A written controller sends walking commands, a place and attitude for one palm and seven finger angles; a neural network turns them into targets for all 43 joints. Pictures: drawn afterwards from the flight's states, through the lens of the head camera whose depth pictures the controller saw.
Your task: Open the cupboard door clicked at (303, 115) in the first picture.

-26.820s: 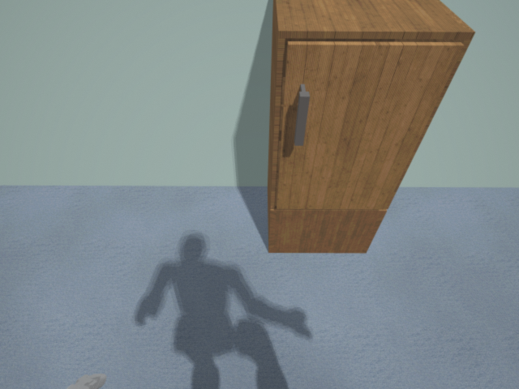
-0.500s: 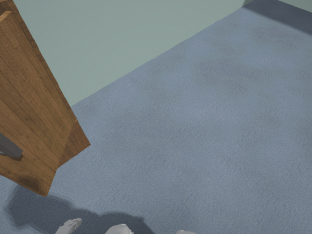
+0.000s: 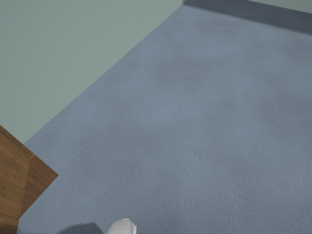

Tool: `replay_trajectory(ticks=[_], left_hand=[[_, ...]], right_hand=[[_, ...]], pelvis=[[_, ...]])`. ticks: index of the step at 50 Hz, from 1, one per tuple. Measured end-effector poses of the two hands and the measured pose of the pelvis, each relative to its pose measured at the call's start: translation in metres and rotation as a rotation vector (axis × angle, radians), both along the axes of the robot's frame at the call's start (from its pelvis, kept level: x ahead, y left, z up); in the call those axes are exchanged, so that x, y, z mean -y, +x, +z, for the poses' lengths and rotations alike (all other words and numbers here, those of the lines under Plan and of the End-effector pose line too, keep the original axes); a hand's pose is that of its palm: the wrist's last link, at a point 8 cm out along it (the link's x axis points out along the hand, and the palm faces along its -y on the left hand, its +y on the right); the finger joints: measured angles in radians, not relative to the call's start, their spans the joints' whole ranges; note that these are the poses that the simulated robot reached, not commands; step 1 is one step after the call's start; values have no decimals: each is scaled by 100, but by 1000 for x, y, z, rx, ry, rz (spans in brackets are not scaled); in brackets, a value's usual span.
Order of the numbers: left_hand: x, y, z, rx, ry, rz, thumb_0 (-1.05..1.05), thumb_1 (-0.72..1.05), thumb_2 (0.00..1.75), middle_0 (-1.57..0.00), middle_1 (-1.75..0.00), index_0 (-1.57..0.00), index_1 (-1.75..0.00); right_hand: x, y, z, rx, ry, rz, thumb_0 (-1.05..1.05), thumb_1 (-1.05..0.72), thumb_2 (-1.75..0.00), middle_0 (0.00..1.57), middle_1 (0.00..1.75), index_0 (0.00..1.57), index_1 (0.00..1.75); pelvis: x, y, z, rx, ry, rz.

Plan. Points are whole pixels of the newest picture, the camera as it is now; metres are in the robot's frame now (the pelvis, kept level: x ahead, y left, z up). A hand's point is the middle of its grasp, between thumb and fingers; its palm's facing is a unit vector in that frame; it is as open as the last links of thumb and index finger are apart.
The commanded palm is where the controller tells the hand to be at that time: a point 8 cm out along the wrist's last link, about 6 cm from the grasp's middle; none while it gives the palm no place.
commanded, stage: walk to a spot facing it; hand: left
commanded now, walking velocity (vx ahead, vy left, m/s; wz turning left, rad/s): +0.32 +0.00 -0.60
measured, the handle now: out of the picture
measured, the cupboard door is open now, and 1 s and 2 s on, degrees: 43 43 43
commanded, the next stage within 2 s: turn to face it in 1.32 s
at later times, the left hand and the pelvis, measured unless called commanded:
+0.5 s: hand (128, 162) +0.35 +0.13 -0.15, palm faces -0.37 -0.90 -0.21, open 7.4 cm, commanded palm none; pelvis +0.15 -0.02 +0.00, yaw -20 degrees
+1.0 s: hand (153, 152) +0.41 +0.04 -0.18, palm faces -0.33 -0.93 -0.19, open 7.2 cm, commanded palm none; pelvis +0.35 -0.14 +0.00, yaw -24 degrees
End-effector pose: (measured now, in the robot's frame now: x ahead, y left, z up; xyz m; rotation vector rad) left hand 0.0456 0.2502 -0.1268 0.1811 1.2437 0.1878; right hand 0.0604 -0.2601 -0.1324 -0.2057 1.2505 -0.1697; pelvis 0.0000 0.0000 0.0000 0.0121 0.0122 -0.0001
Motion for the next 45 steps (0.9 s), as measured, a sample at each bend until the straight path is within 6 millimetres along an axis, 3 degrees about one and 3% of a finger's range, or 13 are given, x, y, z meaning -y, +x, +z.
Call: replay_trajectory(ticks=[7,11,15,19,22,26,30,33,38,45], left_hand=[[-7,5,-12,-107,-50,-19,0,91,90,-21,-30,-20,-30],[-19,34,-30,-154,-66,-70,1,91,90,-21,-30,-20,-30],[-18,101,-25,-110,-65,-162,1,91,90,-20,-29,-20,-30],[4,186,-11,-9,-65,-269,1,91,90,-20,-29,-19,-30],[34,252,-2,62,-60,-366,1,92,90,-20,-29,-19,-30],[89,337,5,149,-49,-492,1,92,90,-20,-29,-19,-30],[145,400,5,278,-43,-555,0,92,90,-20,-29,-19,-30],[168,409,7,273,-47,-548,0,92,90,-20,-29,-20,-30],[187,389,2,117,-65,-523,0,91,90,-20,-29,-20,-30],[170,387,-5,2,-31,-413,-3,96,90,-21,-30,-20,-30]], right_hand=[[-10,65,22,144,-30,-16,1,-91,-90,20,30,20,30],[-19,87,19,228,-70,-41,0,-91,-90,20,30,20,30],[-27,65,21,159,-56,-114,0,-91,-90,20,30,20,30],[-34,26,16,23,-17,-222,0,-91,-89,20,30,20,30],[-38,-6,9,-83,19,-321,0,-91,-89,20,30,20,30],[-41,-44,-2,-228,73,-441,0,-91,-90,20,30,20,30],[-31,-60,-18,-360,136,-511,0,-91,-90,20,30,20,30],[-9,-36,-19,-356,138,-535,1,-91,-90,20,30,20,30],[41,52,-8,-181,98,-525,1,-91,-90,20,30,20,29],[94,188,0,16,69,-440,0,-91,-90,20,30,20,29]], pelvis=[[-13,38,1,-6,-3,-86],[-25,64,-12,-11,-26,-150],[-20,88,-4,-8,-17,-207],[-11,113,4,-12,-21,-265],[0,133,4,-10,-17,-309],[26,162,-4,-6,-1,-351],[61,191,-23,11,15,-366],[77,208,-17,27,8,-373],[102,243,1,15,8,-399],[127,301,5,3,-18,-411]])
